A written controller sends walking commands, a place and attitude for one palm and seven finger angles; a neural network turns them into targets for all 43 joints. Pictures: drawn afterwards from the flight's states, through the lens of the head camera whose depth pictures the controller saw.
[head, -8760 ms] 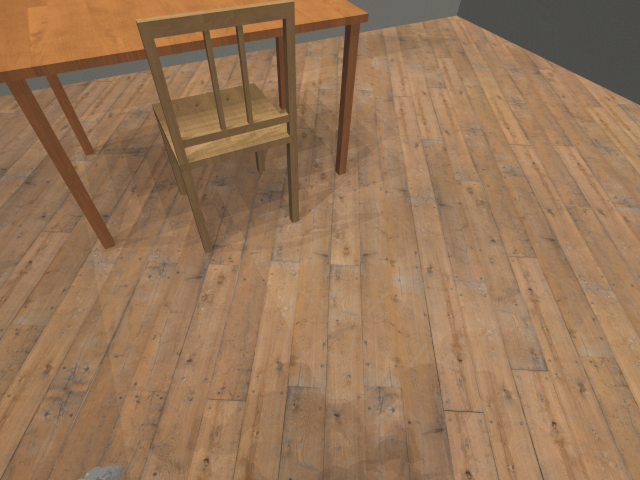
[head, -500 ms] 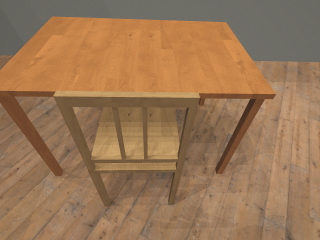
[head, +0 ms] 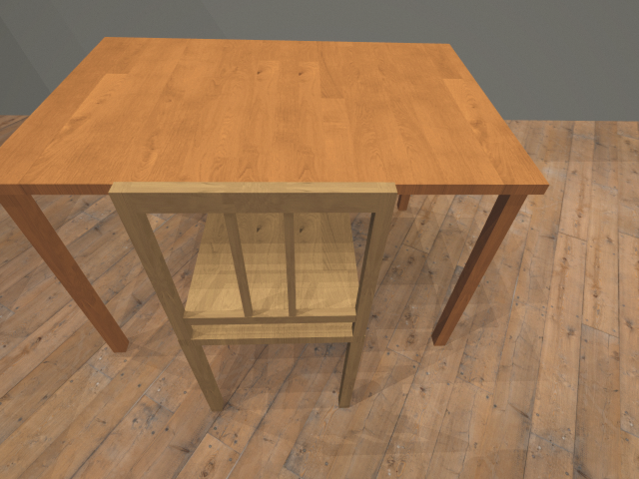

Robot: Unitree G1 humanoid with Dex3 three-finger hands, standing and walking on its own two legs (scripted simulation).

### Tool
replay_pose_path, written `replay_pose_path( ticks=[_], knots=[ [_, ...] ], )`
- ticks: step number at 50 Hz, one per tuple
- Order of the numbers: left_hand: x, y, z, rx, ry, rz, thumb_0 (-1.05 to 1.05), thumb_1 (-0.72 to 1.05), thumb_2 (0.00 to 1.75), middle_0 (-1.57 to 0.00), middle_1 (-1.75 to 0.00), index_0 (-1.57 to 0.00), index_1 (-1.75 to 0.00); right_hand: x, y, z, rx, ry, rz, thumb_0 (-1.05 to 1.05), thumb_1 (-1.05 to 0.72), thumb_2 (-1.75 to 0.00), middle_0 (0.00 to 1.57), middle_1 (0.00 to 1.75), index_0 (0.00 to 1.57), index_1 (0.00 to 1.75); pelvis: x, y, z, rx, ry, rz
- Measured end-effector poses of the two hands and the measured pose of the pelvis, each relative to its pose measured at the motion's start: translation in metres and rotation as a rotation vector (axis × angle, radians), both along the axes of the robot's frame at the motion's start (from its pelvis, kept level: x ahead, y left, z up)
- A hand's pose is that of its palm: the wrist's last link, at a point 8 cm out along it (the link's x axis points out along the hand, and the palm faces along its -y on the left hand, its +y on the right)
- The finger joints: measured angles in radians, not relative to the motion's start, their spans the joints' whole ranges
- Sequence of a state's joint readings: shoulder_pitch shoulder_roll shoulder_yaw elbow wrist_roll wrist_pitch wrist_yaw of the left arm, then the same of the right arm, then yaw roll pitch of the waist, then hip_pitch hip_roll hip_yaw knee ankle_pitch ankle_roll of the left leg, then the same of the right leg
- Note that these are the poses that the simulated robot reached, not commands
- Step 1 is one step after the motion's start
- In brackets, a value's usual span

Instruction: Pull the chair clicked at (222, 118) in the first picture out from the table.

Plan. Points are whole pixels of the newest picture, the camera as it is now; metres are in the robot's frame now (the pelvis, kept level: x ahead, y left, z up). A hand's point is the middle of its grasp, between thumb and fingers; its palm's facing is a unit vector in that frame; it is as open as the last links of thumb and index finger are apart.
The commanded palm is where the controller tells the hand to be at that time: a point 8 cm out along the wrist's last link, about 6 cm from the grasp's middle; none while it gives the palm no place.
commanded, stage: look again from close up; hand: left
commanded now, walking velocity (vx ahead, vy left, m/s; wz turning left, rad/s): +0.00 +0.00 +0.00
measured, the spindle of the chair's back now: (240, 268) +0.49 +0.18 -0.09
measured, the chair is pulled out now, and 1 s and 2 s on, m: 0.00 0.00 0.00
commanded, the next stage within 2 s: none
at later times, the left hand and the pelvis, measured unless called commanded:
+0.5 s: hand out of the picture -0.03 +0.14 -0.18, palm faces +0.04 -0.99 -0.16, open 7.4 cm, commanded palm none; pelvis +0.00 -0.01 +0.00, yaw +0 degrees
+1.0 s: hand out of the picture -0.04 +0.13 -0.18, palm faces +0.04 -0.99 -0.16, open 7.4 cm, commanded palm none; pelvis +0.00 -0.02 +0.00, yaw +0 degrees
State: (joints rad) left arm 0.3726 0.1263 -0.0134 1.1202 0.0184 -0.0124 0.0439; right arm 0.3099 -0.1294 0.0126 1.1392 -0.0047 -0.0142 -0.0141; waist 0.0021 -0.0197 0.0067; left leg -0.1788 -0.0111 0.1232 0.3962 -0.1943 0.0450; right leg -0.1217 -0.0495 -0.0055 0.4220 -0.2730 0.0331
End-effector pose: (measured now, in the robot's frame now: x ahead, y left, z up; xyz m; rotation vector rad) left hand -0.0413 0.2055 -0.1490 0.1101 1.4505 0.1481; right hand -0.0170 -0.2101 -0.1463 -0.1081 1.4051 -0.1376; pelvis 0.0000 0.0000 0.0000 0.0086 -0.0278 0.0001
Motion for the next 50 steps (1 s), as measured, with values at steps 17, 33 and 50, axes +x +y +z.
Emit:
replay_pose_path(
  ticks=[17,33,50],
  knots=[
    [-0.001,-0.011,0.0,-0.007,-0.003,0.001,0.0,0.91,0.9,-0.2,-0.3,-0.2,-0.3,-0.001,-0.007,-0.001,0.002,0.004,-0.003,0.01,-0.91,-0.89,0.2,0.3,0.2,0.3,-0.001,-0.008,0.0,-0.001,0.001,-0.001],
    [0.002,-0.018,0.001,-0.002,-0.018,-0.001,0.0,0.91,0.9,-0.2,-0.3,-0.2,-0.3,-0.002,-0.014,-0.001,0.004,0.003,-0.004,0.01,-0.91,-0.89,0.2,0.3,0.2,0.3,-0.002,-0.015,0.0,-0.001,-0.003,-0.002],
    [-0.002,-0.024,0.001,-0.003,-0.008,0.006,0.0,0.91,0.9,-0.2,-0.3,-0.2,-0.3,-0.004,-0.017,-0.001,0.008,0.013,-0.002,0.01,-0.91,-0.89,0.2,0.3,0.2,0.3,-0.002,-0.021,0.001,-0.001,-0.001,0.002]
  ],
)
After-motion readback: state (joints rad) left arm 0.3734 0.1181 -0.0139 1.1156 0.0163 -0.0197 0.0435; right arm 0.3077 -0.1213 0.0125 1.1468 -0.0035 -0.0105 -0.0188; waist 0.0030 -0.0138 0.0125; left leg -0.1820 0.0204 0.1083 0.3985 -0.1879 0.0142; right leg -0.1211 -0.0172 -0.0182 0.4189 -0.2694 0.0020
